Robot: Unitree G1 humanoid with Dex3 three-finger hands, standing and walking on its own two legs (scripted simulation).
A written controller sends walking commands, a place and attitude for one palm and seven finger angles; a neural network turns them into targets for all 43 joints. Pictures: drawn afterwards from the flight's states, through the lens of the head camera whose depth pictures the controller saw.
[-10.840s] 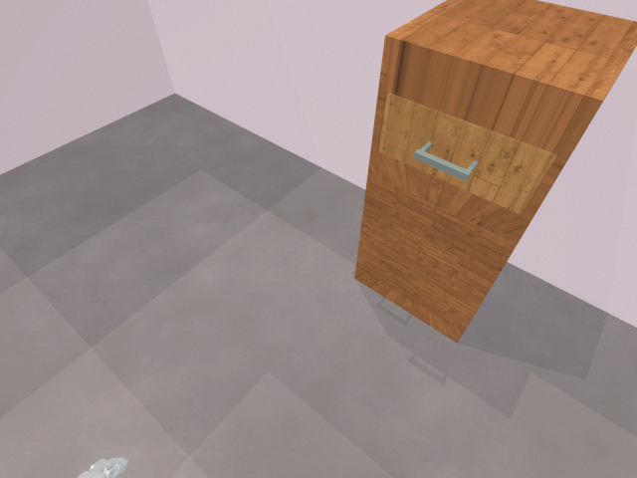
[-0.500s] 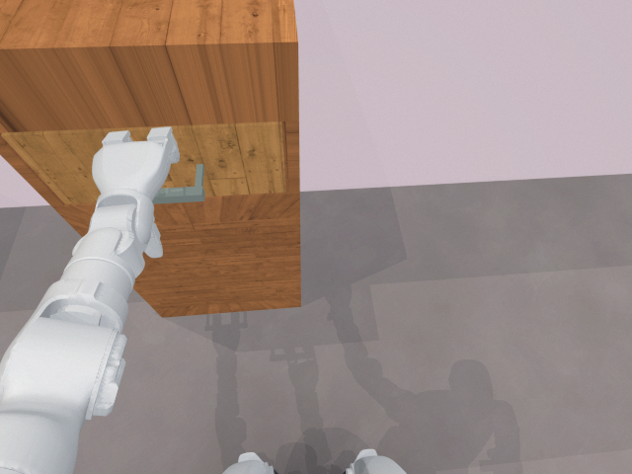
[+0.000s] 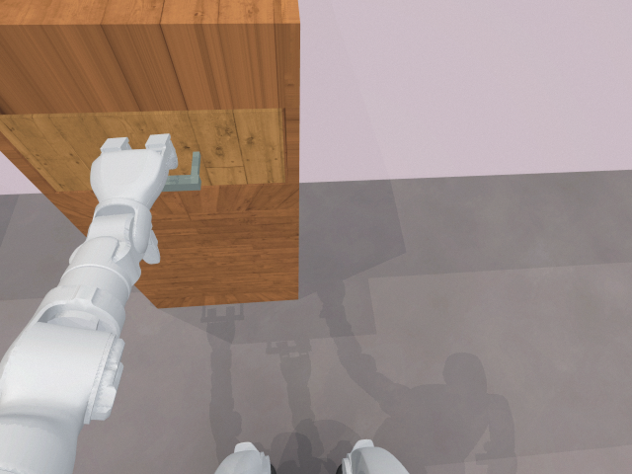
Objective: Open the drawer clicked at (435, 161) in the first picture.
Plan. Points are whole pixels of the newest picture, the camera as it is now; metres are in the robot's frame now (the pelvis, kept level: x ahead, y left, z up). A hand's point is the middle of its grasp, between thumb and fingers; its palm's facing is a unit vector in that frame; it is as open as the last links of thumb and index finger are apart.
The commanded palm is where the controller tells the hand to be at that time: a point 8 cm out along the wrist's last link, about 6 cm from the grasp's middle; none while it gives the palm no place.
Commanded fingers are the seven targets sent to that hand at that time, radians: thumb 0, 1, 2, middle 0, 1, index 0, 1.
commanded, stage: lower the fingers behind the handle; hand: left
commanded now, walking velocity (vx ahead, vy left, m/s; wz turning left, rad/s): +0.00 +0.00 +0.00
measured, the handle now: (155, 172) +0.55 +0.21 -0.02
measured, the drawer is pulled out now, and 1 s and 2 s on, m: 0.00 0.00 0.00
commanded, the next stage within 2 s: close the thumb around the handle in 1.10 s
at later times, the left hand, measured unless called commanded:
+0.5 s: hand (155, 213) +0.49 +0.21 -0.04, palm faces -0.07 -0.03 -1.00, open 13.8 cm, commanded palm +0.48 +0.20 +0.02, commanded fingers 0.00 -0.50 0.30 -0.30 -1.20 -0.30 -1.20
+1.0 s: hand (156, 210) +0.50 +0.21 -0.04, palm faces -0.08 -0.02 -1.00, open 13.8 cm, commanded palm +0.49 +0.20 +0.01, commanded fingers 0.00 -0.50 0.30 -0.30 -1.20 -0.30 -1.20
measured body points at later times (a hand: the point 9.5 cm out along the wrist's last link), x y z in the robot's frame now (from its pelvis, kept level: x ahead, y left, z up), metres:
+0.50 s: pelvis -0.01 +0.01 -0.02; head +0.12 +0.02 +0.41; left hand +0.49 +0.20 +0.02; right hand -0.02 -0.26 -0.14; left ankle +0.00 +0.10 -0.68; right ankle -0.02 -0.11 -0.68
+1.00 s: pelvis -0.02 +0.01 -0.04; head +0.13 +0.02 +0.39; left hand +0.50 +0.21 +0.01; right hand -0.03 -0.26 -0.15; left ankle +0.00 +0.10 -0.68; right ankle -0.02 -0.11 -0.68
